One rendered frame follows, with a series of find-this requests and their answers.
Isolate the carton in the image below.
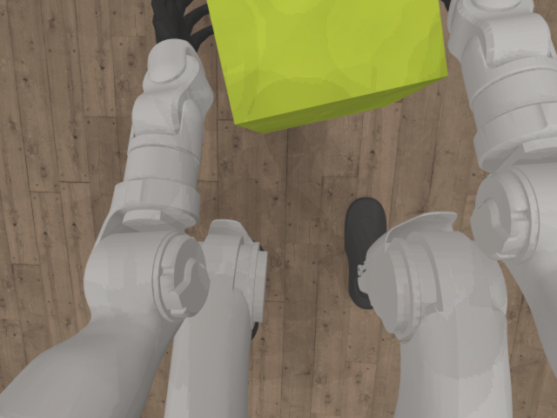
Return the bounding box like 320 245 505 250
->
206 0 448 134

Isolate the left robot thigh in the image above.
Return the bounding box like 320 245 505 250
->
164 233 267 418

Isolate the robot left forearm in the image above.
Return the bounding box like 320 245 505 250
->
84 38 214 298

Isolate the left robot upper arm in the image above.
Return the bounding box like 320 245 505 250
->
0 230 211 418

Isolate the robot right forearm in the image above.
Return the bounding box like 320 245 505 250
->
446 0 557 173

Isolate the robot right foot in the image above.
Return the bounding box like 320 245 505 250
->
345 197 386 309

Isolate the right robot upper arm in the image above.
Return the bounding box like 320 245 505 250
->
470 162 557 379

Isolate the left robot hand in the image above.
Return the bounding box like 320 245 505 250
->
151 0 214 52

